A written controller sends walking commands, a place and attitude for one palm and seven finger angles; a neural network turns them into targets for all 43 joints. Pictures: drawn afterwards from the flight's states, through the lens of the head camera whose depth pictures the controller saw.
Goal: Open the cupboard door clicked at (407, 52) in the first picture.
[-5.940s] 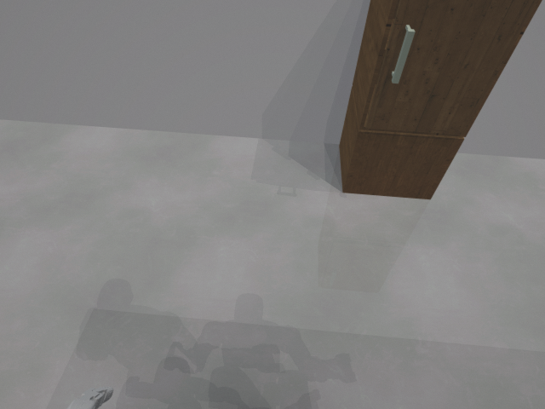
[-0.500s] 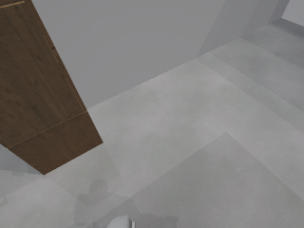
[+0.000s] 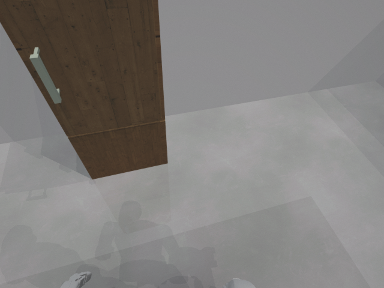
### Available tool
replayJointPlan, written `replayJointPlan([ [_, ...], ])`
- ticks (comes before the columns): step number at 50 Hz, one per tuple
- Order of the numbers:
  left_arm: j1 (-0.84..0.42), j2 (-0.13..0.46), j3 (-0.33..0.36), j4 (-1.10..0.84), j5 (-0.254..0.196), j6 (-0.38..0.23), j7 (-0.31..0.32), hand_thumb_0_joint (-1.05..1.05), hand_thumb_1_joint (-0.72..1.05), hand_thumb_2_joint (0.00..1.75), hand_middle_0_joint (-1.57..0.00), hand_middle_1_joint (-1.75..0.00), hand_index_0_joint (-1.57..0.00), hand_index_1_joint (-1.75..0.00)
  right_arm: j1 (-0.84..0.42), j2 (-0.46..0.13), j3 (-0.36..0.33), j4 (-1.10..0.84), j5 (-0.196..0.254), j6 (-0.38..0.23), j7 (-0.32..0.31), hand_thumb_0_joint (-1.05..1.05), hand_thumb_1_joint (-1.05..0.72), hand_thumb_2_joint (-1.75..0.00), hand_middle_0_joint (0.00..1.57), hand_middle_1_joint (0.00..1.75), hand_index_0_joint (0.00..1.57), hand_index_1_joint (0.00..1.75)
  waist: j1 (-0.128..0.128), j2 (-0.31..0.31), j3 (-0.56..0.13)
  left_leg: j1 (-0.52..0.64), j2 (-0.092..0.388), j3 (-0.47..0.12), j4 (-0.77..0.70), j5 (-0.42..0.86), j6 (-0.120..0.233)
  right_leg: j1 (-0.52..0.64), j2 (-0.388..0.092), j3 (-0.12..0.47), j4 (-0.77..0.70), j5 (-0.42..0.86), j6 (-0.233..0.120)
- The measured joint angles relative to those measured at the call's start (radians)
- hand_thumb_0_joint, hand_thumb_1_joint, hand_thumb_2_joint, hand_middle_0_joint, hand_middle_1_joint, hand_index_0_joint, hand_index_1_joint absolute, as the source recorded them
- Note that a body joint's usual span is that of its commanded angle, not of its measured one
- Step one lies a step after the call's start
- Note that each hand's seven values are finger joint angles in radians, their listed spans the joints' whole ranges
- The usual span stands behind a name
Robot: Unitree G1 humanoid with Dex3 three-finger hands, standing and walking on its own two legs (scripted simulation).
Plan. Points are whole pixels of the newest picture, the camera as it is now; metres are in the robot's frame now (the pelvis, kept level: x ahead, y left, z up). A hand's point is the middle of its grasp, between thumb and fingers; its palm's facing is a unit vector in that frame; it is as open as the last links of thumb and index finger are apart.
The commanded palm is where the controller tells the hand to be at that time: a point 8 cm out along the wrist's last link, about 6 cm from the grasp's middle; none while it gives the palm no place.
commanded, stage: turn to face it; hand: left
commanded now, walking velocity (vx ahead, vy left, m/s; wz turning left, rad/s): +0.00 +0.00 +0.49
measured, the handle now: (47, 76) +0.71 +0.52 -0.02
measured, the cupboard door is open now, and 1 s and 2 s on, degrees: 0 0 0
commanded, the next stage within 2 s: take the last steps up to it in 0.36 s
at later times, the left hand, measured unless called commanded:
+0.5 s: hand out of the picture -0.02 +0.17 -0.15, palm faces +0.26 -0.93 -0.26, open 7.4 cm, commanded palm none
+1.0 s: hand out of the picture -0.01 +0.24 -0.18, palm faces +0.32 -0.93 -0.17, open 7.4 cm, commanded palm none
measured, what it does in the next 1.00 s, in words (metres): steps on the spot, turning left: right foot, then left foot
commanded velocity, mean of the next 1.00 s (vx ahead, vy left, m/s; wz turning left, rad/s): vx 0.17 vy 0.01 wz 0.17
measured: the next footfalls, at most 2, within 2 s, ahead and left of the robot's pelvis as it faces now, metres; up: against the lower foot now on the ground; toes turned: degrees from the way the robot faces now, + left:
right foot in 0.18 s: +0.05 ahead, -0.14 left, +0.00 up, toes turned +3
left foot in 0.62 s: -0.07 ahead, +0.10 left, +0.00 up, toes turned +21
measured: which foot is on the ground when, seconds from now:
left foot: down 0.00-0.18, up 0.20-0.60, down 0.62-1.00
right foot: up 0.00-0.16, down 0.18-0.64, up 0.66-1.00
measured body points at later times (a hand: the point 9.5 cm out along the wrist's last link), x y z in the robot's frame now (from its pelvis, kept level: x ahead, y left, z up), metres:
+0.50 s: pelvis -0.03 -0.04 +0.00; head -0.01 -0.05 +0.45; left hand -0.03 +0.21 -0.13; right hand +0.07 -0.28 -0.16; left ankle -0.10 +0.11 -0.68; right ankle +0.01 -0.15 -0.74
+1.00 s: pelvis +0.01 +0.05 +0.00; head +0.00 +0.07 +0.45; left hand -0.03 +0.29 -0.16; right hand +0.01 -0.16 -0.15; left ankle -0.10 +0.09 -0.74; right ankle +0.12 -0.06 -0.67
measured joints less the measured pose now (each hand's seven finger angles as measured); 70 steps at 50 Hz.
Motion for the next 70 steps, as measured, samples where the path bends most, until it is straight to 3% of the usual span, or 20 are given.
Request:
replayJointPlan([
  [5,-0.037,-0.025,-0.013,-0.024,-0.006,-0.008,0.004,0.0,0.91,0.9,-0.2,-0.3,-0.2,-0.29,0.037,-0.003,-0.009,0.014,-0.004,0.011,0.0,0.01,-0.9,-0.89,0.21,0.3,0.2,0.3,-0.029,0.028,-0.004,-0.025,-0.017,-0.049,0.023,0.005,-0.017,0.078,0.039,0.003,-0.18,-0.02,-0.014],
  [8,-0.042,-0.041,-0.023,-0.039,-0.011,-0.024,0.005,0.0,0.91,0.9,-0.2,-0.3,-0.2,-0.29,0.06,-0.011,-0.017,0.022,-0.001,0.019,0.0,0.01,-0.9,-0.89,0.21,0.3,0.2,0.3,-0.036,0.045,-0.011,-0.055,-0.031,-0.075,0.063,-0.004,-0.036,0.165,0.061,-0.009,-0.368,0.073,-0.027],
  [9,-0.04,-0.05,-0.027,-0.041,-0.008,-0.033,0.007,0.0,0.91,0.9,-0.2,-0.3,-0.2,-0.29,0.066,-0.018,-0.02,0.026,0.003,0.021,0.001,0.01,-0.9,-0.89,0.21,0.3,0.2,0.3,-0.035,0.058,-0.013,-0.071,-0.031,-0.086,0.091,-0.015,-0.045,0.188,0.069,-0.019,-0.421,0.117,-0.061],
  [12,-0.023,-0.075,-0.044,-0.04,0.001,-0.046,0.009,0.0,0.91,0.9,-0.2,-0.3,-0.2,-0.29,0.074,-0.034,-0.035,0.04,0.004,0.037,-0.001,0.01,-0.91,-0.89,0.21,0.3,0.2,0.3,-0.039,0.083,-0.009,-0.158,-0.036,-0.061,0.349,-0.208,-0.067,0.2,0.057,-0.055,-0.413,0.122,-0.123],
  [15,0.009,-0.092,-0.049,-0.028,0.002,-0.04,0.012,0.0,0.91,0.9,-0.2,-0.3,-0.2,-0.29,0.082,-0.044,-0.044,0.053,-0.001,0.05,0.008,0.01,-0.91,-0.89,0.2,0.3,0.2,0.3,-0.036,0.082,-0.017,-0.224,-0.011,-0.016,0.595,-0.19,-0.082,0.23,0.034,-0.081,-0.452,0.134,-0.127],
  [19,0.041,-0.097,-0.05,-0.003,0.004,-0.038,0.011,0.0,0.91,0.9,-0.2,-0.3,-0.2,-0.3,0.088,-0.048,-0.045,0.066,-0.002,0.053,0.013,0.01,-0.91,-0.89,0.2,0.3,0.2,0.3,-0.033,0.072,-0.021,-0.23,0.042,0.002,0.675,-0.125,-0.103,0.25,0.012,-0.118,-0.486,0.154,-0.124],
  [23,0.072,-0.094,-0.047,0.018,0.01,-0.043,0.01,0.0,0.91,0.9,-0.2,-0.3,-0.2,-0.3,0.079,-0.043,-0.038,0.085,0.0,0.059,0.012,0.01,-0.91,-0.89,0.2,0.3,0.2,0.3,-0.01,0.048,-0.016,-0.166,0.075,0.016,0.552,-0.162,-0.114,0.245,-0.009,-0.144,-0.492,0.163,-0.119],
  [28,0.112,-0.072,-0.036,0.059,0.019,-0.048,0.004,0.0,0.91,0.9,-0.21,-0.3,-0.2,-0.3,0.043,-0.029,-0.022,0.091,0.005,0.045,0.008,0.01,-0.91,-0.89,0.2,0.3,0.2,0.3,0.029,0.015,-0.008,-0.059,0.08,0.058,0.315,-0.222,-0.103,0.223,-0.034,-0.169,-0.478,0.168,-0.096],
  [31,0.15,-0.048,-0.025,0.093,0.015,-0.043,-0.002,0.0,0.91,0.9,-0.21,-0.3,-0.2,-0.3,0.037,-0.02,-0.009,0.081,0.005,0.016,0.01,0.01,-0.91,-0.89,0.2,0.3,0.2,0.3,0.043,-0.004,-0.025,0.038,0.072,0.098,0.106,-0.175,-0.083,0.201,-0.05,-0.183,-0.437,0.151,-0.071],
  [34,0.182,-0.019,-0.011,0.136,0.01,-0.014,-0.004,0.0,0.91,0.9,-0.2,-0.3,-0.2,-0.29,0.041,0.009,0.003,0.075,-0.002,-0.017,0.005,0.01,-0.91,-0.89,0.2,0.3,0.2,0.3,0.052,-0.038,-0.039,0.062,0.053,0.116,0.08,-0.119,-0.019,0.134,-0.044,-0.128,-0.246,-0.025,-0.068],
  [38,0.193,-0.012,-0.01,0.179,0.018,-0.006,-0.018,0.01,0.91,0.9,-0.2,-0.3,-0.2,-0.29,0.09,0.041,0.023,0.083,-0.002,-0.045,-0.014,0.01,-0.91,-0.89,0.2,0.3,0.2,0.3,0.035,-0.028,-0.061,0.138,0.049,0.11,-0.023,-0.096,0.003,0.029,-0.01,-0.085,0.01,0.018,-0.077],
  [43,0.16,-0.028,-0.02,0.178,0.016,-0.033,-0.026,0.01,0.91,0.9,-0.2,-0.3,-0.19,-0.29,0.161,0.077,0.04,0.132,0.008,-0.069,-0.025,0.01,-0.91,-0.89,0.2,0.3,0.2,0.3,0.029,-0.02,-0.052,0.229,0.02,0.102,-0.153,-0.051,0.02,-0.058,-0.014,-0.058,0.095,0.138,-0.06],
  [50,0.092,-0.064,-0.025,0.169,0.01,-0.032,-0.025,0.0,0.91,0.9,-0.2,-0.3,-0.19,-0.29,0.269,0.118,0.041,0.206,0.008,-0.083,-0.037,0.01,-0.91,-0.89,0.21,0.3,0.2,0.3,0.0,-0.017,-0.044,0.318,-0.011,0.107,-0.218,-0.074,0.028,-0.107,-0.015,-0.062,0.043,0.182,-0.053],
  [57,-0.013,-0.1,-0.032,0.136,0.004,-0.043,-0.031,0.0,0.91,0.9,-0.2,-0.3,-0.19,-0.29,0.353,0.116,0.034,0.26,-0.004,-0.088,-0.045,0.01,-0.91,-0.89,0.21,0.3,0.2,0.3,-0.058,0.011,-0.016,0.384,0.002,0.104,-0.203,-0.16,0.005,-0.063,0.008,-0.094,-0.197,0.153,-0.1],
  [59,-0.04,-0.108,-0.034,0.119,0.003,-0.059,-0.031,0.0,0.91,0.9,-0.2,-0.3,-0.19,-0.29,0.369,0.11,0.033,0.276,-0.003,-0.086,-0.045,0.01,-0.91,-0.89,0.21,0.3,0.2,0.3,-0.064,0.026,-0.007,0.392,0.021,0.106,-0.161,-0.208,-0.008,-0.019,0.032,-0.11,-0.283,0.145,-0.123],
  [61,-0.052,-0.108,-0.035,0.101,0.006,-0.089,-0.031,0.0,0.91,0.9,-0.2,-0.3,-0.2,-0.29,0.388,0.111,0.03,0.292,0.004,-0.081,-0.041,0.01,-0.91,-0.89,0.21,0.3,0.2,0.3,-0.057,0.025,-0.006,0.356,0.036,0.106,-0.014,-0.273,-0.018,0.05,0.049,-0.123,-0.376,0.222,-0.154],
  [64,-0.05,-0.116,-0.033,0.09,0.001,-0.128,-0.021,0.0,0.91,0.9,-0.2,-0.3,-0.2,-0.29,0.356,0.103,0.021,0.295,0.018,-0.061,-0.032,0.01,-0.91,-0.89,0.21,0.3,0.2,0.3,-0.04,0.032,0.012,0.139,0.056,0.062,0.505,-0.269,-0.01,0.076,0.061,-0.144,-0.319,0.188,-0.176],
  [66,-0.022,-0.121,-0.033,0.1,-0.002,-0.125,-0.013,0.0,0.91,0.9,-0.2,-0.3,-0.2,-0.29,0.315,0.088,0.009,0.275,0.016,-0.051,-0.027,0.01,-0.91,-0.89,0.21,0.3,0.2,0.3,-0.031,0.036,0.006,0.0,0.073,0.056,0.708,-0.211,-0.004,0.125,0.07,-0.151,-0.354,0.156,-0.173],
  [68,0.014,-0.124,-0.022,0.118,-0.007,-0.122,0.003,-0.01,0.92,0.9,-0.2,-0.3,-0.2,-0.29,0.263,0.071,0.0,0.238,0.007,-0.043,-0.024,0.01,-0.91,-0.89,0.2,0.3,0.2,0.3,-0.027,0.038,-0.007,-0.118,0.103,0.06,0.756,-0.152,-0.012,0.171,0.078,-0.151,-0.415,0.169,-0.164],
  [70,0.044,-0.109,-0.013,0.137,-0.004,-0.12,0.015,-0.02,0.95,0.9,-0.2,-0.3,-0.2,-0.29,0.21,0.057,-0.007,0.198,0.001,-0.042,-0.022,0.01,-0.91,-0.89,0.2,0.3,0.2,0.3,-0.025,0.043,-0.021,-0.203,0.131,0.061,0.705,-0.109,-0.026,0.21,0.085,-0.153,-0.475,0.182,-0.163],
])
